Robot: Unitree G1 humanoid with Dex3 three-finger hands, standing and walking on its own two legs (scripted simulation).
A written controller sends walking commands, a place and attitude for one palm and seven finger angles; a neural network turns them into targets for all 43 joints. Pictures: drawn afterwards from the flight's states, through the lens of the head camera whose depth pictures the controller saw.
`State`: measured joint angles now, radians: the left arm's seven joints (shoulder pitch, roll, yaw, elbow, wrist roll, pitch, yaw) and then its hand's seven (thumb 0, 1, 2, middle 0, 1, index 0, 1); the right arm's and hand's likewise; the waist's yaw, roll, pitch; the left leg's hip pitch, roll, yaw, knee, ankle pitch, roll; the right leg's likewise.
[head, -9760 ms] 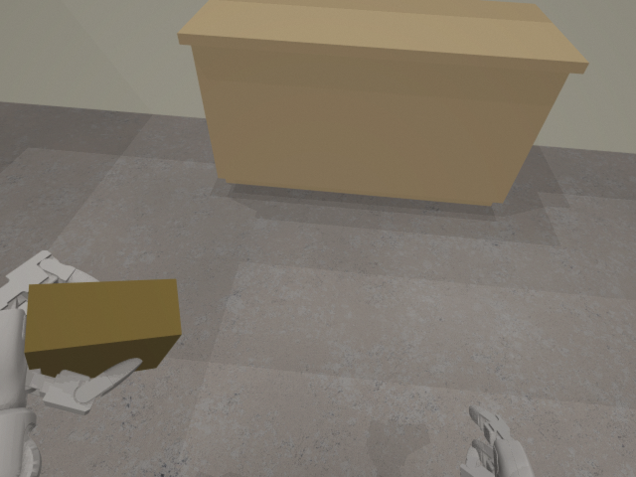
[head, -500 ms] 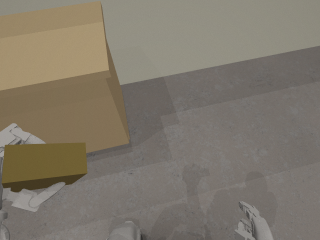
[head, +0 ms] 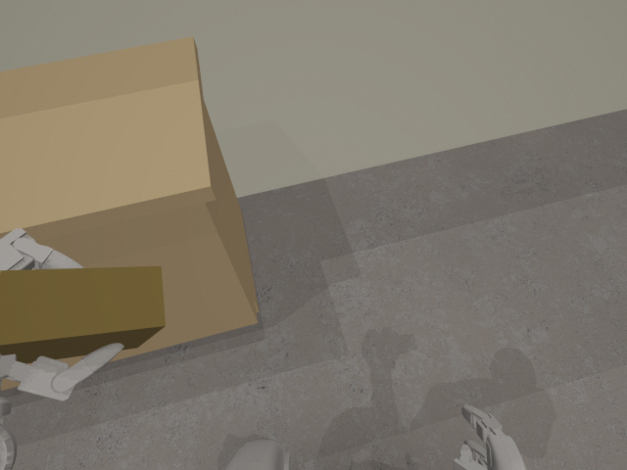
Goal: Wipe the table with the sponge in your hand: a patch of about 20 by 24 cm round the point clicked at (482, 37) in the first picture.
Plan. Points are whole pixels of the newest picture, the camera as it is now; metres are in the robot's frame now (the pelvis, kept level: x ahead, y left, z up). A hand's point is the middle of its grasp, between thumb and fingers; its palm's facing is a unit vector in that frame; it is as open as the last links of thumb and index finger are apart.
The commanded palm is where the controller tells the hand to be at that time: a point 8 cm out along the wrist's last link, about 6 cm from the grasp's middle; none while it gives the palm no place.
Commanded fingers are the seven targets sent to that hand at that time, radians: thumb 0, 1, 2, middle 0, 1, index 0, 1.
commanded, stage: take the last steps up to it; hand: left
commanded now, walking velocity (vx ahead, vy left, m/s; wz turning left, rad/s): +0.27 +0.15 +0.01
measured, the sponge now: (105, 315) +0.23 +0.21 +0.16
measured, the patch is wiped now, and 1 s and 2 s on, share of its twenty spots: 0.00 0.00 0.00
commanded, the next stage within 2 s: come to a stop and stand still in 0.54 s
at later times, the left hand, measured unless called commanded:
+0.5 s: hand (52, 213) +0.33 +0.29 +0.19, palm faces +0.34 -0.81 -0.48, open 9.9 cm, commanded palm +0.27 +0.34 +0.19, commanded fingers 0.00 0.10 1.30 -1.20 -1.60 -1.20 -1.60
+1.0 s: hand (47, 193) +0.37 +0.33 +0.18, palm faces +0.32 -0.82 -0.47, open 9.9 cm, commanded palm +0.31 +0.37 +0.19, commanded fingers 0.00 0.10 1.30 -1.20 -1.60 -1.20 -1.60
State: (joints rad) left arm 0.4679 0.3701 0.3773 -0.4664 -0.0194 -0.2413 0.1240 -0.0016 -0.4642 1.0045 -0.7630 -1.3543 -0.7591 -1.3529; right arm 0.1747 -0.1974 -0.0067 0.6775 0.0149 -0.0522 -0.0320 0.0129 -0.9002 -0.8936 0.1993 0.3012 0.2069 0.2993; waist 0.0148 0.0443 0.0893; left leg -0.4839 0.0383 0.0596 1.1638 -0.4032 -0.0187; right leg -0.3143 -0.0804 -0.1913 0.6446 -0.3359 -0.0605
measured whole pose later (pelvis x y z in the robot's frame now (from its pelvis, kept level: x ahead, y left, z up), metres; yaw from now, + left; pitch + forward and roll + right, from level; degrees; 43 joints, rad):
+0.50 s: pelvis +0.10 +0.07 +0.00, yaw -2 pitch +1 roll +0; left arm 0.49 0.40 0.39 -0.58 -0.02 -0.24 0.14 0.00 -0.46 1.01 -0.76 -1.35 -0.76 -1.35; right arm 0.17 -0.13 0.01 0.59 0.02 -0.11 -0.03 0.01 -0.90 -0.89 0.20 0.30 0.20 0.30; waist -0.01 -0.02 0.07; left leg -0.34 0.06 0.18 0.54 -0.23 0.04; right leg -0.46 -0.08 -0.13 0.96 -0.46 0.03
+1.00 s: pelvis +0.14 +0.10 +0.00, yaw -2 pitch -1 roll +1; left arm 0.49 0.43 0.38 -0.57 -0.01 -0.22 0.15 0.00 -0.46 1.01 -0.76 -1.35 -0.76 -1.35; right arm 0.16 -0.21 -0.03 0.55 0.00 -0.04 -0.07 0.01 -0.90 -0.89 0.19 0.30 0.20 0.30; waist 0.00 -0.06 0.09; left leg -0.29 0.05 0.12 0.54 -0.24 0.00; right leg -0.31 -0.06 -0.09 0.72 -0.46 0.01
